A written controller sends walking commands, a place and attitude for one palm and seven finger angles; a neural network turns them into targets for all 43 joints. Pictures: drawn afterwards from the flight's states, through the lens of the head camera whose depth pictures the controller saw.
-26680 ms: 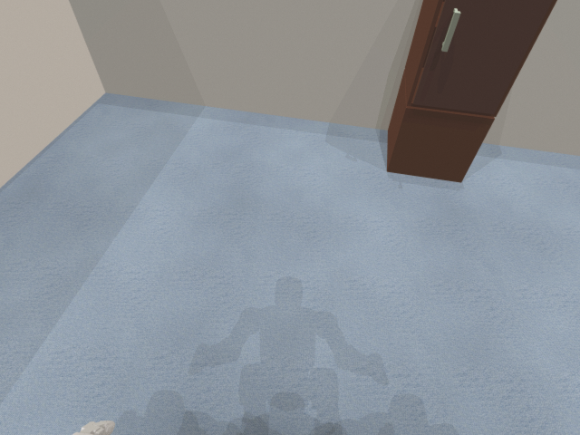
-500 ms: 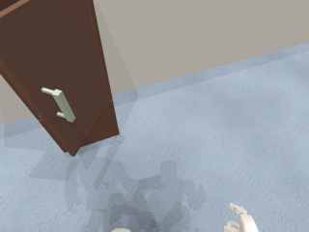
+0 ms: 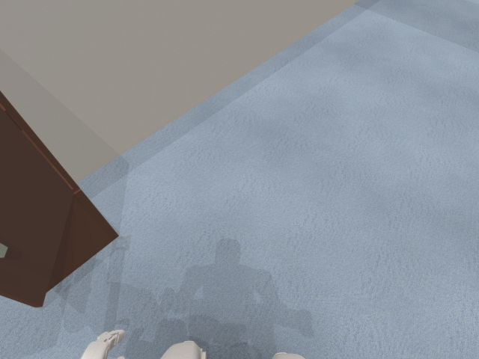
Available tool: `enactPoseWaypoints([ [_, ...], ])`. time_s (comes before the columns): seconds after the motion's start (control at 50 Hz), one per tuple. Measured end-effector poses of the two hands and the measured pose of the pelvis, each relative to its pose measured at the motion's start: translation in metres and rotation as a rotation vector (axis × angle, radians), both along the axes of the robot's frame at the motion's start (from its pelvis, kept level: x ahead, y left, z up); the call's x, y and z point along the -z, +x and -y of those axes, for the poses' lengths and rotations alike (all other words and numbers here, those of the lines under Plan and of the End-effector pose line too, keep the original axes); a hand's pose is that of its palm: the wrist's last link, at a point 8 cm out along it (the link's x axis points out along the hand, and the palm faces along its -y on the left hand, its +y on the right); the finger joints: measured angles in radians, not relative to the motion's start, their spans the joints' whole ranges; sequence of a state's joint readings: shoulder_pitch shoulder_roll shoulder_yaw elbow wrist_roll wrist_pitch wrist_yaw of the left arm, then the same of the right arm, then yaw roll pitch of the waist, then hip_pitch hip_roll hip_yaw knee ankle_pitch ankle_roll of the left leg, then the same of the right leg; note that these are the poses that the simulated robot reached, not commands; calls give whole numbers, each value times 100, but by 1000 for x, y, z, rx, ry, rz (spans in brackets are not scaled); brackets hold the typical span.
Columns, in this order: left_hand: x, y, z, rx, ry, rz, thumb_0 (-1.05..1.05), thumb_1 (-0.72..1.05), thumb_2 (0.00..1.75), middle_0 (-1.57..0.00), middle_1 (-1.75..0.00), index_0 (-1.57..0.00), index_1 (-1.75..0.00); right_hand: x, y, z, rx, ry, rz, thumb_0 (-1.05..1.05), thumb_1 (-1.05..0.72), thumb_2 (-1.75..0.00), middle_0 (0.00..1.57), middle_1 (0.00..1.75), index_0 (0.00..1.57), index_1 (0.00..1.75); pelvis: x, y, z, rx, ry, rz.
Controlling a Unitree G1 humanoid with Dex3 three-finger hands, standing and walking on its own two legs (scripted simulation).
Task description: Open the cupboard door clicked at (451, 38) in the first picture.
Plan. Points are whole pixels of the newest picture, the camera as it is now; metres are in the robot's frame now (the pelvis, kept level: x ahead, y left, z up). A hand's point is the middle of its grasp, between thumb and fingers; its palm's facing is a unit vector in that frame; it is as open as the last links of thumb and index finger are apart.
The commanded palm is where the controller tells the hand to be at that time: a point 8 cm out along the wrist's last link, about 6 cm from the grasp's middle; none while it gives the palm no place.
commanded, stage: walk to a spot facing it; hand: left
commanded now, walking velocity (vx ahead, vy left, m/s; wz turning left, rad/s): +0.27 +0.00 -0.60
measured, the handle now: out of the picture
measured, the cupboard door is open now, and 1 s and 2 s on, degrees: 49 49 49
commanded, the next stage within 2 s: turn to face it in 1.58 s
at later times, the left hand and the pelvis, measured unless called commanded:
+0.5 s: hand (194, 297) +0.24 +0.10 -0.16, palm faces -0.29 -0.93 -0.22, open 7.4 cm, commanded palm none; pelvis +0.09 -0.06 +0.00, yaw -17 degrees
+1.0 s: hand (249, 200) +0.47 -0.01 -0.15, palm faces -0.52 -0.84 -0.17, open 7.4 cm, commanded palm none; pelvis +0.28 -0.12 +0.01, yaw -31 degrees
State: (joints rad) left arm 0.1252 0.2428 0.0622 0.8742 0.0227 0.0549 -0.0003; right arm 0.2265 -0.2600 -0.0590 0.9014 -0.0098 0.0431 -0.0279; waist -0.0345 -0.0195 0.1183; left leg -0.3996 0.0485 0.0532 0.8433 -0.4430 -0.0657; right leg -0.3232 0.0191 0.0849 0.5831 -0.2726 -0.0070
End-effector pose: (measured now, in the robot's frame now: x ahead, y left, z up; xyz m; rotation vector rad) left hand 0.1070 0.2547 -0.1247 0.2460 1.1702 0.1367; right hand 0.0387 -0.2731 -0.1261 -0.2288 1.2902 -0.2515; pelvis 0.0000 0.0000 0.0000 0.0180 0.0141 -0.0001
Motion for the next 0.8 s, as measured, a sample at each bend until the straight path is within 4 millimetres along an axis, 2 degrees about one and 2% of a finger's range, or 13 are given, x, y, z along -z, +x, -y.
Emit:
enactPoseWaypoints([
  [0.1, 13, 15, 4, 48, -58, -16, 0, 91, 90, -20, -30, -20, -30, 0, -9, -19, 25, -3, 55, 0, -91, -90, 20, 30, 20, 30, 6, 7, -10, 62, -34, -16],
  [0.22, -2, 53, 24, 125, -97, 0, 1, 91, 90, -20, -29, -20, -30, -11, -43, -30, 103, 41, -18, 0, -91, -90, 20, 30, 20, 30, -9, 26, 1, 142, -39, -25],
  [0.3, -6, 90, 51, 206, -90, 10, 1, 91, 90, -20, -29, -20, -30, -6, -63, -24, 192, 72, -66, 0, -90, -90, 20, 30, 20, 30, -9, 42, 16, 204, -34, -30],
  [0.36, -3, 121, 76, 273, -72, 32, 1, 91, 90, -19, -29, -20, -30, 7, -76, -12, 260, 94, -100, 0, -90, -90, 20, 30, 20, 30, 1, 57, 34, 243, -26, -26],
  [0.42, 3, 141, 94, 287, -56, 72, 0, 91, 90, -20, -29, -20, -30, 20, -74, 5, 300, 106, -145, 0, -90, -90, 20, 30, 20, 30, 11, 68, 48, 265, -22, -12],
  [0.46, 2, 143, 101, 282, -49, 53, 0, 91, 90, -20, -29, -20, -30, 19, -56, 17, 309, 97, -136, 0, -91, -90, 20, 30, 20, 30, 7, 77, 52, 278, -28, -6],
  [0.5, 1, 141, 105, 282, -45, 14, 0, 91, 90, -20, -29, -20, -30, 12, -28, 30, 311, 81, -87, 1, -91, -90, 20, 30, 20, 30, 1, 89, 56, 299, -26, -7],
  [0.58, 4, 138, 109, 291, -54, -88, 0, 91, 90, -20, -30, -20, -30, -5, 41, 50, 308, 48, 62, 1, -91, -90, 20, 30, 20, 30, -7, 117, 62, 347, -18, -12],
  [0.66, 14, 148, 105, 282, -71, -170, 0, 91, 90, -20, -30, -20, -30, -16, 110, 60, 287, 16, 185, 0, -91, -90, 20, 30, 20, 30, -6, 153, 65, 385, -27, -8],
  [0.72, 29, 168, 101, 282, -75, -210, 0, 91, 90, -20, -30, -20, -30, -14, 150, 64, 272, -25, 259, 0, -91, -90, 20, 30, 20, 30, 6, 185, 64, 418, -46, -13],
  [0.76, 32, 190, 103, 308, -67, -223, 1, 91, 90, -20, -30, -20, -30, -15, 160, 62, 285, -34, 266, 0, -91, -90, 20, 30, 20, 30, 7, 200, 67, 444, -40, -7],
  [0.8, 29, 219, 111, 336, -65, -207, 1, 91, 90, -20, -30, -20, -30, -16, 159, 57, 313, -21, 236, 0, -91, -90, 20, 30, 20, 30, 3, 215, 73, 459, -33, -10],
])
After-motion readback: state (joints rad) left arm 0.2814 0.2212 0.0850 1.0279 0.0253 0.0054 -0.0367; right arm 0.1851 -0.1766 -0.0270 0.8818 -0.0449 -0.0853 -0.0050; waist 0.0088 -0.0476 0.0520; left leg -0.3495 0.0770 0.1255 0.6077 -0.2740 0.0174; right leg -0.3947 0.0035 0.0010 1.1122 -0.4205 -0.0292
